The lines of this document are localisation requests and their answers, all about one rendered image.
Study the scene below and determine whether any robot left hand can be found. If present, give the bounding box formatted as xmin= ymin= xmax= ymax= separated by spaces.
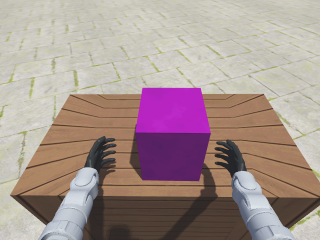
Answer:
xmin=84 ymin=136 xmax=117 ymax=174

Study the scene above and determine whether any robot left forearm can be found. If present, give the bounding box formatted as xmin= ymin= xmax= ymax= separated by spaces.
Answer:
xmin=38 ymin=167 xmax=99 ymax=240

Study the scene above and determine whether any robot right forearm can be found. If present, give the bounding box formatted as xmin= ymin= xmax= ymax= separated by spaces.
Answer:
xmin=231 ymin=171 xmax=296 ymax=240

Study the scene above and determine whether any robot right hand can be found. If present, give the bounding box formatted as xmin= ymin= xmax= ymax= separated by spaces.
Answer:
xmin=214 ymin=139 xmax=247 ymax=178

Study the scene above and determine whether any carton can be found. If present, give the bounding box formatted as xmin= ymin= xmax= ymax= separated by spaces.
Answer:
xmin=135 ymin=87 xmax=211 ymax=181

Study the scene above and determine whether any pedestal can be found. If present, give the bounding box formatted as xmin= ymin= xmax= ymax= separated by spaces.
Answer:
xmin=10 ymin=94 xmax=320 ymax=240

